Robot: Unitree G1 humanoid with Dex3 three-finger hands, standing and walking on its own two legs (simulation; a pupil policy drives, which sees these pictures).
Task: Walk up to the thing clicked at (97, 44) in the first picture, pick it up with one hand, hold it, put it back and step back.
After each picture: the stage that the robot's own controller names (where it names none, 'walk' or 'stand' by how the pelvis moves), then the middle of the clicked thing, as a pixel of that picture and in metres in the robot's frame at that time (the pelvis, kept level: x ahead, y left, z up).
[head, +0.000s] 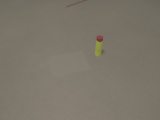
stand; (98, 46) +1.31 -0.17 -0.66
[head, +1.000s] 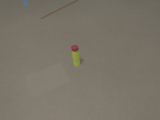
walk; (75, 56) +1.19 +0.18 -0.63
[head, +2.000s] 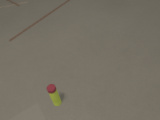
walk; (54, 95) +0.69 +0.33 -0.64
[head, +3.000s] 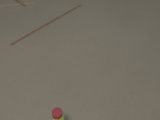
walk; (59, 119) +0.49 +0.21 -0.63
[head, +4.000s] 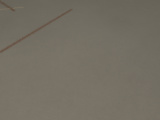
stand; out of the picture +0.42 +0.21 -0.65
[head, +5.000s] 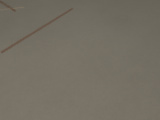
stand; out of the picture +0.41 +0.22 -0.65
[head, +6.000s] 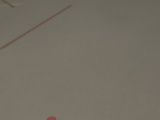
stand; out of the picture +0.44 +0.21 -0.66
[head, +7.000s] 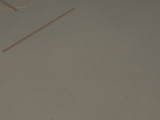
stand; out of the picture +0.43 +0.21 -0.66
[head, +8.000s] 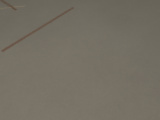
stand; out of the picture +0.42 +0.22 -0.66
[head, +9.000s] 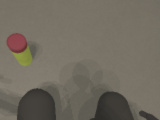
go down; (21, 52) +0.48 +0.26 -0.31
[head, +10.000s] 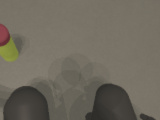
approach; (4, 45) +0.48 +0.29 -0.26
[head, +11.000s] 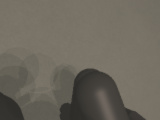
close in; out of the picture +0.45 +0.34 -0.16
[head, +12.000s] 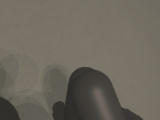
lift; out of the picture +0.46 +0.35 -0.16
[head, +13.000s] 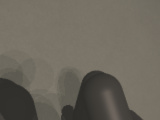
lift; out of the picture +0.38 +0.32 -0.15
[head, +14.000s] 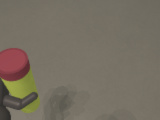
lift; (22, 86) +0.33 +0.19 +0.04
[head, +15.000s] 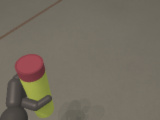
hold; (38, 90) +0.33 +0.15 +0.05
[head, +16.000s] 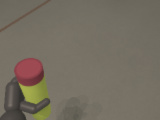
hold; (36, 93) +0.32 +0.16 +0.02
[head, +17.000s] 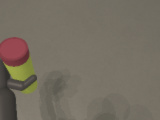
crouch; (22, 70) +0.40 +0.19 -0.02
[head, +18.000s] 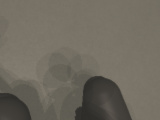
lower; out of the picture +0.51 +0.30 -0.07
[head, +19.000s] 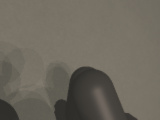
lower; out of the picture +0.45 +0.35 -0.17
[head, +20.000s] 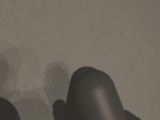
lower; out of the picture +0.44 +0.36 -0.16
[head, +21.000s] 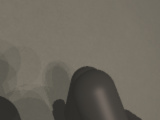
lower; out of the picture +0.44 +0.36 -0.17
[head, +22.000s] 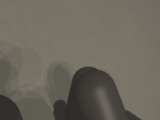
lower; out of the picture +0.44 +0.35 -0.17
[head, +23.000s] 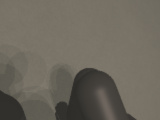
open; out of the picture +0.46 +0.33 -0.17
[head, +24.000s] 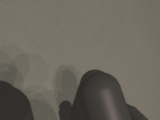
stand; out of the picture +0.45 +0.32 -0.18
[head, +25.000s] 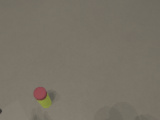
stand; (43, 98) +0.45 +0.22 -0.50
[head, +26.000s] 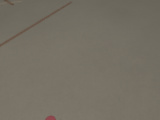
stand; out of the picture +0.43 +0.21 -0.60
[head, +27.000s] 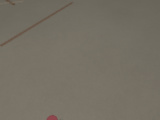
stand; out of the picture +0.43 +0.20 -0.60
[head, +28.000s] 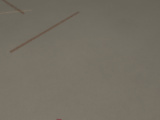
stand; out of the picture +0.45 +0.18 -0.65
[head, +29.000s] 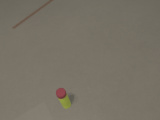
walk; (64, 99) +0.54 +0.23 -0.63
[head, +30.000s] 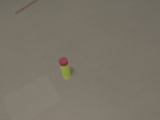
walk; (65, 69) +0.82 +0.19 -0.63
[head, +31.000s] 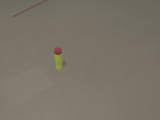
stand; (58, 59) +1.10 +0.24 -0.64
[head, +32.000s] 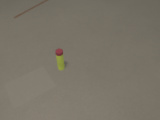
stand; (60, 60) +1.08 +0.23 -0.66
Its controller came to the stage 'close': yes
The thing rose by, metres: 0.67
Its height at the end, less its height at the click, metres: +0.00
